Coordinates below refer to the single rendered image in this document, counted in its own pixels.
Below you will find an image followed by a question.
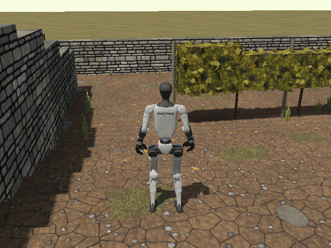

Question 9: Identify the left robot forearm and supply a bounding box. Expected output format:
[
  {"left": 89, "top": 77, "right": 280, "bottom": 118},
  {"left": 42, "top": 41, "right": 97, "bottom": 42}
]
[{"left": 137, "top": 126, "right": 146, "bottom": 145}]

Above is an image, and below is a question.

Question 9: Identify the robot left shin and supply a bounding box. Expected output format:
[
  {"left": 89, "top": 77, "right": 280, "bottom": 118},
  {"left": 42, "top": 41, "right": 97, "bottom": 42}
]
[{"left": 149, "top": 171, "right": 157, "bottom": 206}]

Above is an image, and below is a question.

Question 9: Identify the right robot hand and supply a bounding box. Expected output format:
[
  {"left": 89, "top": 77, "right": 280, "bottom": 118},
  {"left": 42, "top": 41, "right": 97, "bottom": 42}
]
[{"left": 183, "top": 141, "right": 195, "bottom": 152}]

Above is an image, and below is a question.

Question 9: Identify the robot right upper arm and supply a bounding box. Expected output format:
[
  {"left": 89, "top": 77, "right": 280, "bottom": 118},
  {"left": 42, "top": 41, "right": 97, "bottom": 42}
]
[{"left": 176, "top": 104, "right": 190, "bottom": 133}]

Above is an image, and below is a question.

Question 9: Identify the right robot forearm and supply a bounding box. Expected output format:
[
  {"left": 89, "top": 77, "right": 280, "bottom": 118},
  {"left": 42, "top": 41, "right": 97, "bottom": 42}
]
[{"left": 185, "top": 125, "right": 194, "bottom": 143}]

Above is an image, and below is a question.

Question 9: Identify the left robot hand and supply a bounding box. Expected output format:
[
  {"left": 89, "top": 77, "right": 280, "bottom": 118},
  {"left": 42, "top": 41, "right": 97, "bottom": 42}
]
[{"left": 135, "top": 143, "right": 147, "bottom": 155}]

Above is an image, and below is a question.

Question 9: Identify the robot left upper arm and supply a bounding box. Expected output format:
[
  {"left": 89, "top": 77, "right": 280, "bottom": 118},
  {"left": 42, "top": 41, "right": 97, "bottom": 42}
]
[{"left": 141, "top": 104, "right": 155, "bottom": 133}]

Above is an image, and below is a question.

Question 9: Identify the right robot thigh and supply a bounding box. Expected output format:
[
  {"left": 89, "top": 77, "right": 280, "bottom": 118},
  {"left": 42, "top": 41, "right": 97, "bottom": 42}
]
[{"left": 172, "top": 144, "right": 183, "bottom": 180}]

